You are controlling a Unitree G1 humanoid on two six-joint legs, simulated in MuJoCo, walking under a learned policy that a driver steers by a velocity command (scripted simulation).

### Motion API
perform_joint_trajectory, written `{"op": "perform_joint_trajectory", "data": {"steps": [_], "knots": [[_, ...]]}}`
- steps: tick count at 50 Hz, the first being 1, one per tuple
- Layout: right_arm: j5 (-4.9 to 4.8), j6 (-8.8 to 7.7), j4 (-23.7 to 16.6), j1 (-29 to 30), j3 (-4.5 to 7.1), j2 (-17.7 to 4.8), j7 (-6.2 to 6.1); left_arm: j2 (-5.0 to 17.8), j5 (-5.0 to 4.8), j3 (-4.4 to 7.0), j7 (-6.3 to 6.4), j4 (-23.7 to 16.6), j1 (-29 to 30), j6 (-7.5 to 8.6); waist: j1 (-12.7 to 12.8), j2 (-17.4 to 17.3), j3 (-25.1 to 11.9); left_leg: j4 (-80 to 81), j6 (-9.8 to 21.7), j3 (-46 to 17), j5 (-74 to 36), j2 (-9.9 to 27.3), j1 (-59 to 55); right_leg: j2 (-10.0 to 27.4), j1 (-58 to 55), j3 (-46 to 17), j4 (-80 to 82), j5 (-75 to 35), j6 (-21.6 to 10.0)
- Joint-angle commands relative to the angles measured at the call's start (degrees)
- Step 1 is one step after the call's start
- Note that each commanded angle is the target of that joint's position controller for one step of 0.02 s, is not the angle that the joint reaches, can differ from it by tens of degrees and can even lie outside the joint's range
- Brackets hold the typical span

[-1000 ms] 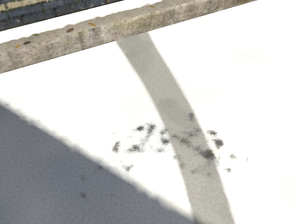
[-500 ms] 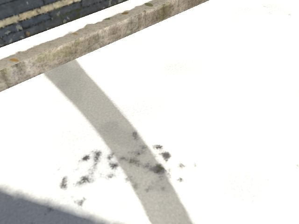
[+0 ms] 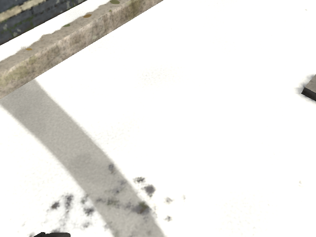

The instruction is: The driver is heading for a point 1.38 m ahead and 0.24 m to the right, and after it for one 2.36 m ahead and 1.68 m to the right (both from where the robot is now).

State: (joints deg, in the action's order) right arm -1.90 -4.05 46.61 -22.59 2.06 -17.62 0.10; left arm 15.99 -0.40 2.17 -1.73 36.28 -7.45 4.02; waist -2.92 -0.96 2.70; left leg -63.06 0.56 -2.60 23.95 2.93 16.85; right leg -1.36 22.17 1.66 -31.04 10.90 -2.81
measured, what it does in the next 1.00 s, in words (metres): walks ahead: left foot, then right foot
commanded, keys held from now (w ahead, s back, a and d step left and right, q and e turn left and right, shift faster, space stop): w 1.00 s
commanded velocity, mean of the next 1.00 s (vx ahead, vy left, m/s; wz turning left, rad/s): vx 0.49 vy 0.00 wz -0.02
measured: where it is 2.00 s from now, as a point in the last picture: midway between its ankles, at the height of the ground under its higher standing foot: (156, 117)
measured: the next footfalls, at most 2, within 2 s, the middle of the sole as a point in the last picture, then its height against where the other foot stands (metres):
left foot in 0.42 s outside the picture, level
right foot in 0.96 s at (182, 176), level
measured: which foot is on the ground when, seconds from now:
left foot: up 0.00-0.40, down 0.42-0.98, up 1.00-1.00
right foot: down 0.00-0.42, up 0.44-0.94, down 0.96-1.00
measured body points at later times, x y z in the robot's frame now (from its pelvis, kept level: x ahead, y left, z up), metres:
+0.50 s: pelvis +0.28 +0.04 -0.01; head +0.32 +0.05 +0.44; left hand +0.30 +0.33 -0.14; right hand +0.49 -0.21 -0.09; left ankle +0.38 +0.13 -0.73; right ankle +0.10 -0.10 -0.66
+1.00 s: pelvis +0.56 +0.00 -0.01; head +0.60 -0.01 +0.44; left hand +0.79 +0.24 -0.08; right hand +0.56 -0.29 -0.14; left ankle +0.39 +0.13 -0.71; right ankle +0.68 -0.10 -0.73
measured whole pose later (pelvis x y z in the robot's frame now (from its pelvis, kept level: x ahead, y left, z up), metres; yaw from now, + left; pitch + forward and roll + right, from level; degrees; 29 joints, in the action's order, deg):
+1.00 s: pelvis +0.56 +0.00 -0.01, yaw +0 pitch +2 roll +1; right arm -0.4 -2.1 49.4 -21.9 2.9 -18.0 -0.4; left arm 15.3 -0.3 1.7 -2.4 40.2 -2.9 5.3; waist -3.7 -0.1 1.9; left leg -34.5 1.0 0.3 27.5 0.0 2.2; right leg 0.2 27.5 1.7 -30.9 5.3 -2.7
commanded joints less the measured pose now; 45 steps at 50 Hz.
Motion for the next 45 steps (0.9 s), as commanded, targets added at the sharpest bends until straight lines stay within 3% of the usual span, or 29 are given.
{"op": "perform_joint_trajectory", "data": {"steps": [1,3,5,7,11,14,18,19,20,21,22,23,24,25,26,27,28,31,34,37,41,45], "knots": [[0.79,-1.78,-6.7,5.0,1.74,-6.5,0.07,6.6,0.71,2.03,0.15,-0.2,-7.5,0.52,4.3,6.3,-4.2,-4.3,0.6,-1.5,-7.8,5.3,22.4,14.6,-19.8,-20.5,18.7,-0.2,-10.2],[0.92,-0.75,-5.6,2.8,1.4,-4.5,0.45,6.2,0.68,2.09,0.21,0.2,-6.0,1.27,2.2,6.8,-4.0,-2.7,-0.4,-1.0,-10.7,5.6,18.6,13.3,-15.2,-16.8,21.6,-5.8,-11.1],[1.38,0.1,-6.1,4.4,1.26,-3.8,0.29,6.9,0.24,2.27,0.29,1.6,-6.2,2.07,1.4,5.5,-1.9,0.8,-1.6,-0.5,-13.2,5.8,19.8,13.0,-12.7,-13.4,23.4,-9.9,-11.7],[1.88,0.13,-7.9,9.1,1.06,-3.4,0.12,7.4,0.21,2.36,0.62,3.0,-7.5,2.23,2.4,4.2,0.3,7.6,-2.6,-0.4,-18.5,5.8,22.5,12.5,-12.7,-11.0,24.4,-12.2,-11.6],[1.45,-0.95,-10.2,18.0,0.16,-1.7,1.16,9.2,-0.26,2.63,1.24,5.0,-10.7,1.54,5.6,3.7,2.1,23.7,-2.1,1.7,-30.1,3.3,19.5,11.0,-13.3,-6.8,24.9,-11.9,-9.4],[0.95,-1.39,-12.2,22.9,0.1,-2.1,2.14,10.5,-0.81,2.89,1.41,7.3,-14.4,0.92,7.3,3.2,3.1,29.4,-0.9,1.4,-31.3,2.2,19.7,13.3,-18.2,-7.3,23.6,-11.0,-9.1],[1.14,-1.59,-13.5,23.8,0.65,-3.7,3.18,11.4,-0.95,3.29,1.84,9.2,-15.8,-0.46,6.0,4.1,1.8,33.3,2.1,1.7,-23.4,0.6,18.4,16.0,-26.6,-7.9,18.0,-19.2,-7.2],[1.2,-1.57,-13.2,21.6,1.05,-4.6,3.1,11.9,-0.81,3.43,1.95,9.3,-15.3,-0.76,4.6,5.0,0.0,33.6,3.0,2.9,-20.8,-0.9,14.5,15.7,-27.5,-7.6,14.7,-27.2,-6.5],[1.32,-1.52,-11.9,16.1,1.92,-6.0,2.75,12.2,-0.64,3.42,2.05,9.3,-14.4,-1.16,1.3,5.3,-3.8,34.6,4.4,4.9,-20.2,-2.9,6.5,14.0,-27.1,-6.1,7.6,-37.1,-5.6],[1.37,-1.35,-9.6,7.2,3.21,-8.6,2.11,10.9,-0.12,2.79,2.27,9.0,-14.4,-1.44,-2.8,4.4,-10.2,33.9,6.3,4.8,-22.0,-2.5,-7.3,11.0,-22.2,-3.9,-3.9,-38.8,-3.8],[2.54,-1.18,-8.7,-0.7,4.37,-13.7,1.59,6.3,0.85,1.22,2.21,7.2,-18.8,-0.85,-3.1,-4.2,-20.0,31.4,12.6,-13.1,-21.4,11.0,-30.2,5.5,-3.5,-1.6,-24.9,-20.3,-0.6],[1.98,-1.03,-7.6,-3.3,4.32,-13.8,2.0,2.0,0.48,-0.19,1.8,8.0,-23.4,0.26,-1.6,-15.5,-26.8,40.8,18.3,-37.3,-8.7,19.4,-40.7,-3.2,11.6,-6.5,-39.1,21.7,1.6],[1.36,-0.99,-7.7,-2.1,2.95,-8.9,1.84,8.3,-1.17,1.31,1.33,7.6,-17.5,1.07,-3.5,-9.7,-21.3,44.4,15.8,-36.5,-1.9,17.9,-37.4,0.0,17.9,-10.7,-44.1,21.7,1.1],[1.22,-0.9,-8.1,2.3,2.52,-7.9,1.64,9.8,-2.12,1.75,1.14,5.7,-12.2,1.54,-2.5,-6.4,-12.7,45.9,14.0,-28.3,-4.5,16.4,-29.1,3.0,20.3,-8.2,-43.2,16.5,0.7],[1.64,-0.87,-8.4,5.7,2.24,-7.0,1.59,9.2,-1.44,1.58,1.39,5.1,-9.1,1.76,-1.0,-1.9,-7.9,47.2,13.2,-22.6,-10.8,14.3,-21.0,5.5,19.0,-6.6,-40.4,11.6,0.8],[2.24,-1.07,-8.6,7.8,1.92,-5.9,1.7,8.6,-0.68,1.77,1.47,5.0,-8.7,1.54,0.9,-1.6,-5.3,48.8,12.9,-18.4,-16.8,12.4,-15.0,7.3,16.3,-6.5,-37.3,8.3,1.1],[2.68,-1.38,-8.6,8.8,1.67,-5.0,1.76,7.6,-0.53,1.74,1.44,5.5,-10.2,1.02,2.6,-2.9,-5.4,50.5,12.8,-15.9,-19.5,11.0,-11.6,8.4,12.9,-6.8,-35.9,6.2,1.4],[1.97,-2.39,-7.3,8.9,1.89,-5.3,1.79,5.2,-0.14,1.3,1.78,6.1,-11.2,-0.51,4.1,-3.3,-3.9,54.2,14.1,-10.0,-24.5,9.7,-7.1,9.1,11.5,-5.7,-31.6,3.4,3.1],[1.94,-2.18,-5.6,6.9,2.27,-6.7,1.08,4.6,0.42,1.05,1.91,4.1,-5.1,-0.53,2.8,-2.0,-1.2,56.1,13.7,-6.1,-27.1,8.7,-7.9,9.5,15.8,-5.3,-22.4,-5.0,4.6],[1.57,-1.56,-4.4,5.1,2.37,-7.6,0.52,3.2,0.22,0.51,1.23,2.9,0.7,0.3,0.6,-2.0,0.0,56.4,11.7,-2.0,-26.6,6.7,-8.6,8.1,14.0,-3.9,-10.6,-14.4,4.5],[1.01,-0.64,-1.8,0.7,2.73,-8.9,0.26,3.2,-0.37,0.25,0.05,0.7,7.8,1.05,-2.1,-1.9,1.6,55.1,11.4,-2.0,-24.7,8.8,-13.2,6.2,13.3,-2.8,-2.2,-16.8,3.8],[0.62,0.7,-0.2,0.0,3.25,-9.8,-0.3,4.7,-0.43,0.7,-1.1,-0.6,9.1,1.52,-0.7,-2.9,1.2,50.3,10.0,-3.4,-30.8,12.1,-20.8,5.1,12.9,-3.0,2.0,-9.4,1.0]]}}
